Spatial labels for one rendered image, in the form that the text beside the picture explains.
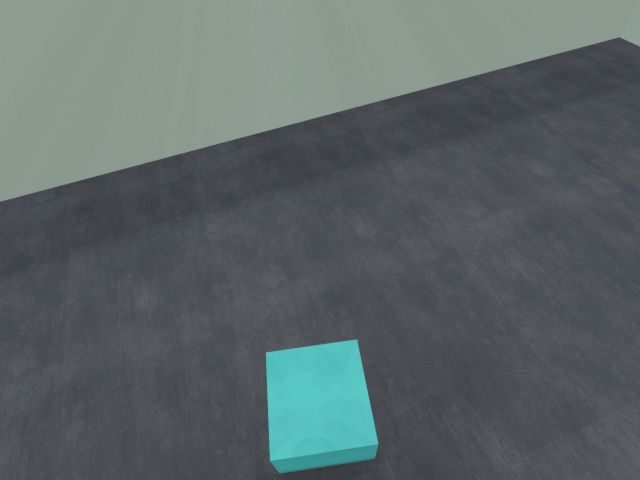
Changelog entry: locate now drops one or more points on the carton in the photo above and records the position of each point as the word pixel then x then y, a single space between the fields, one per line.
pixel 319 411

